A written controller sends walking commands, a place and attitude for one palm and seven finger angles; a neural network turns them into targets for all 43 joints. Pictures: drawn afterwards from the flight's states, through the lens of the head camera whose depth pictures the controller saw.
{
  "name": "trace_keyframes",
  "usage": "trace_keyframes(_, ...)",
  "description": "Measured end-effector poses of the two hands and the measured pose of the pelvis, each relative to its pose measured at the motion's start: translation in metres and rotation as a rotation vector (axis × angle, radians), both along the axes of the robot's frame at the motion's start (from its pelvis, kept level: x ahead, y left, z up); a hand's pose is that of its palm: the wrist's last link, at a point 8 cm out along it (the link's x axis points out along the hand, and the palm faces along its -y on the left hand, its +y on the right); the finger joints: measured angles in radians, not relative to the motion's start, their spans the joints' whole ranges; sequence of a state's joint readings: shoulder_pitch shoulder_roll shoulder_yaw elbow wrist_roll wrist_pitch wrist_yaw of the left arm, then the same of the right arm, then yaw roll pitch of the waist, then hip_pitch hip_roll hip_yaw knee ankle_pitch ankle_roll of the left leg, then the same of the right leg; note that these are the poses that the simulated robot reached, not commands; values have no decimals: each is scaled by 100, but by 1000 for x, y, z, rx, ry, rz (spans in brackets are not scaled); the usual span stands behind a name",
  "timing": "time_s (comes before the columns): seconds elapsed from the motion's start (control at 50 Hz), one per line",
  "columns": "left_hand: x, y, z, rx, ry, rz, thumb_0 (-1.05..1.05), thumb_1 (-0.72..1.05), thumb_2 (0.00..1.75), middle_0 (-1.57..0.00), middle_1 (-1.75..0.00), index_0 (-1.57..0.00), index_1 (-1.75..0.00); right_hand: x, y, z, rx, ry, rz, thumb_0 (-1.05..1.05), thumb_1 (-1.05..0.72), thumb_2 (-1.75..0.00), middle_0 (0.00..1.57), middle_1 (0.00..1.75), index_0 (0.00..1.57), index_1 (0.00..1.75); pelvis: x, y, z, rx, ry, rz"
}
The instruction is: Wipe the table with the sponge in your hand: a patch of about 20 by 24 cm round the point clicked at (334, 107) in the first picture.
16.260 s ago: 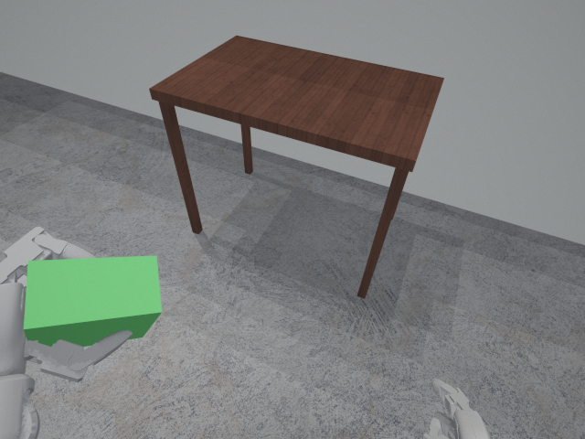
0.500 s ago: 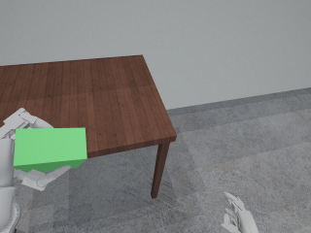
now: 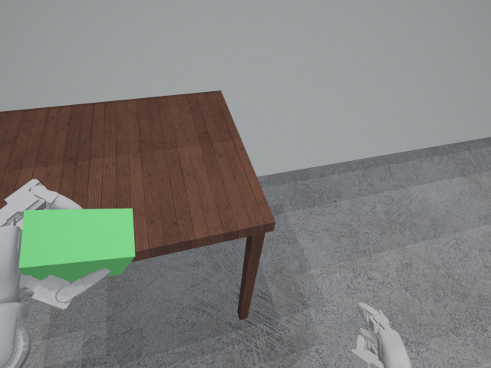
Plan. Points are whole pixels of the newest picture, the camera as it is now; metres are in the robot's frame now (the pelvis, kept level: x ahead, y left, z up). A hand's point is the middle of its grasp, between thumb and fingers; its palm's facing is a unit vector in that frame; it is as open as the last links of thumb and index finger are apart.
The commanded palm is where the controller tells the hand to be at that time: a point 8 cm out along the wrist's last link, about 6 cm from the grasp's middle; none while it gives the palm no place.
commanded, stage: look again from close up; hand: left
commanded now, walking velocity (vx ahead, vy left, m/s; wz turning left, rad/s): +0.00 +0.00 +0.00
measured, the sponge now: (95, 246) +0.23 +0.22 +0.13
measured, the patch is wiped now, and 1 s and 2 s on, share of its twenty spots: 0.00 0.00 0.00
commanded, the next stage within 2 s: shuffle to correct the standing spot in 0.24 s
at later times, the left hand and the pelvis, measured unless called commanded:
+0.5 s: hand (66, 249) +0.21 +0.25 +0.15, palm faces +0.39 -0.85 -0.36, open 10.2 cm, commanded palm +0.16 +0.28 +0.17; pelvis +0.00 +0.00 +0.00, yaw +0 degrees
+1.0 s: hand (106, 203) +0.28 +0.23 +0.15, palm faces +0.29 -0.86 -0.43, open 10.2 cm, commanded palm +0.23 +0.27 +0.17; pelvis +0.05 +0.00 -0.02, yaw -3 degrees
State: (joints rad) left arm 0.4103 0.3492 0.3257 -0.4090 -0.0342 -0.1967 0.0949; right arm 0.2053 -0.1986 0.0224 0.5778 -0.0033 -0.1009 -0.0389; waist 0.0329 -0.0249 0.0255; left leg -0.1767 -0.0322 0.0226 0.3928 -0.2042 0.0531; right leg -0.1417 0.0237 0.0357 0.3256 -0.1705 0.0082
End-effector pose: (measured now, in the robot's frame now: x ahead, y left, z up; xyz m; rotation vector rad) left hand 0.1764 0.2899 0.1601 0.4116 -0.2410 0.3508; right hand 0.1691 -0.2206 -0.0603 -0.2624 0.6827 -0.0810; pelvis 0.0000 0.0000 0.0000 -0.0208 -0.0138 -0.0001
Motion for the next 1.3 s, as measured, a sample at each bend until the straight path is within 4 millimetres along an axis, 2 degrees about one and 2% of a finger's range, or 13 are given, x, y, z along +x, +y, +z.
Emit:
trace_keyframes(0.26,-3,-3,5,18,-6,-6,-1,-50,101,-72,-137,-72,-136,-6,0,-4,16,8,-17,1,-90,-90,21,30,20,30,-1,0,0,3,-5,3)
trace_keyframes(0.52,-4,-5,-1,11,1,9,-1,-50,101,-72,-137,-72,-136,-10,-7,-9,15,12,-31,1,-90,-90,21,30,20,30,0,-3,-5,5,-5,-10)
trace_keyframes(0.64,13,-13,-1,22,-24,-1,-1,-50,101,-72,-137,-72,-136,-6,-16,-16,17,11,-62,1,-90,-90,21,30,21,30,12,-8,-10,7,-1,-24)
trace_keyframes(0.8,49,-26,0,38,-48,-64,-1,-50,101,-72,-137,-72,-136,3,-32,-24,12,33,-121,1,-90,-90,21,30,20,30,33,-11,-17,2,10,-45)
trace_keyframes(0.92,67,-25,1,76,-41,-111,-1,-50,101,-72,-137,-72,-136,9,-37,-24,4,41,-170,1,-90,-90,21,30,20,30,45,-7,-19,13,11,-54)
trace_keyframes(1.06,69,-17,5,116,-36,-105,-1,-50,101,-72,-137,-72,-136,18,-29,-30,17,49,-161,1,-90,-90,21,30,20,30,54,-1,-22,-5,13,-37)
trace_keyframes(1.18,60,4,3,72,-93,-60,-1,-50,101,-72,-137,-72,-136,27,-10,-30,-2,93,-104,1,-90,-90,21,30,20,30,58,16,-22,5,-1,-56)
trace_keyframes(1.24,67,13,-3,64,-110,-58,-1,-50,101,-72,-137,-72,-136,33,2,-34,5,52,-124,1,-90,-90,21,30,20,30,58,27,-29,27,-30,-84)
trace_keyframes(1.3,82,17,-2,64,-80,-65,-1,-50,101,-72,-137,-72,-136,35,20,-33,47,28,-137,1,-90,-90,20,30,20,30,58,32,-25,42,-34,-85)
